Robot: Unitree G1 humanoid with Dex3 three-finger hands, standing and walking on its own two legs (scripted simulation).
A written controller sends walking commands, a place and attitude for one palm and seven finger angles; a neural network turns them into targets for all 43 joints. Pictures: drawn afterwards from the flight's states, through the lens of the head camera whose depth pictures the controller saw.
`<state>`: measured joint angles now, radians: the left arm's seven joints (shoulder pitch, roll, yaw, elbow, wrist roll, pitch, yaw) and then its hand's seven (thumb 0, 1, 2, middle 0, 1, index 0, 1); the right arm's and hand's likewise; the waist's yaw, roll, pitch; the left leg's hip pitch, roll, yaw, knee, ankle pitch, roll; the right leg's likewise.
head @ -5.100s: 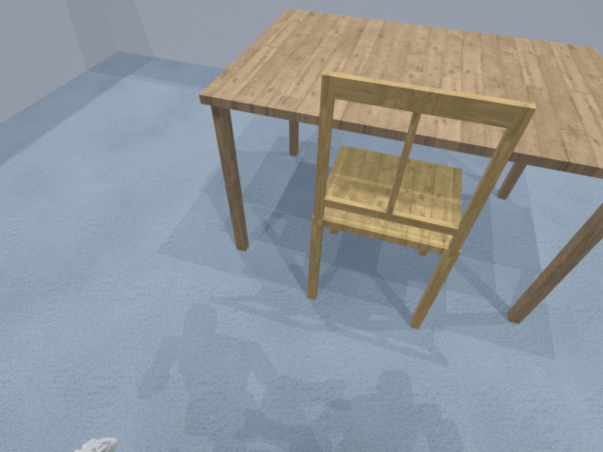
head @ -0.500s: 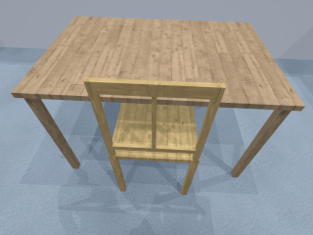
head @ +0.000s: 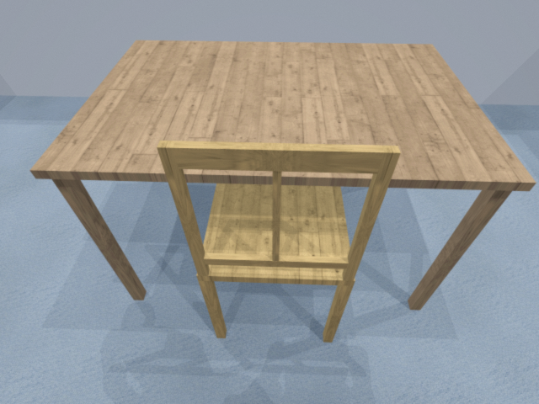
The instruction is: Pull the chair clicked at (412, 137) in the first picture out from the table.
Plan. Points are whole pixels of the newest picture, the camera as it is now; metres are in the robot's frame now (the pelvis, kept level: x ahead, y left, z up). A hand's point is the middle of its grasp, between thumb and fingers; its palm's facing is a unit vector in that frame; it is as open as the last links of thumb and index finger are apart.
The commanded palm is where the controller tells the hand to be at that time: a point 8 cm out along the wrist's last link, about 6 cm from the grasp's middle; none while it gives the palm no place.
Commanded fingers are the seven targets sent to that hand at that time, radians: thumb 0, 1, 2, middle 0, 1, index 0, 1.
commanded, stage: look again from close up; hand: left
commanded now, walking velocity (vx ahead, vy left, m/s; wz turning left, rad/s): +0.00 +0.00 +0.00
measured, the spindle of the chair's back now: (276, 219) +0.50 +0.02 -0.08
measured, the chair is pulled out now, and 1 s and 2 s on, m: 0.00 0.00 0.00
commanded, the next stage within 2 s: shuffle to correct the standing spot in 0.26 s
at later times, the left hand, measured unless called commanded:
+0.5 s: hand out of the picture +0.00 +0.15 -0.18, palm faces +0.04 -0.99 -0.17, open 7.4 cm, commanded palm none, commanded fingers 0.00 0.90 0.90 -0.20 -0.30 -0.20 -0.30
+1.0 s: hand out of the picture +0.07 +0.17 -0.17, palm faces +0.05 -0.97 -0.24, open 7.3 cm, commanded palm none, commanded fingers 0.00 0.90 0.90 -0.20 -0.30 -0.20 -0.30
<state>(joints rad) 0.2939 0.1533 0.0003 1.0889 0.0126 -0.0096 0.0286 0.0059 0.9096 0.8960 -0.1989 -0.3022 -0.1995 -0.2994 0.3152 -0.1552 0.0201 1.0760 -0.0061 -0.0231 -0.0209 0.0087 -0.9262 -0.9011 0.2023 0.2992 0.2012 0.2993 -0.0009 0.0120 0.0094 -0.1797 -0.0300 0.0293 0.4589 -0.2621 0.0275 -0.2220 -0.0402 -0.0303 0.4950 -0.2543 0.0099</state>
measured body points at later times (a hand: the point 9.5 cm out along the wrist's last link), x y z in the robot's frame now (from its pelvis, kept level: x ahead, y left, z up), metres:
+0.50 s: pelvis +0.01 -0.01 +0.00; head +0.02 -0.01 +0.45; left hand +0.00 +0.20 -0.16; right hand +0.01 -0.23 -0.16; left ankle -0.01 +0.10 -0.74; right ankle +0.01 -0.12 -0.74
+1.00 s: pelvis +0.05 -0.01 +0.00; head +0.08 -0.02 +0.45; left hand +0.07 +0.22 -0.16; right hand +0.04 -0.22 -0.17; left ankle -0.01 +0.10 -0.74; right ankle +0.01 -0.12 -0.74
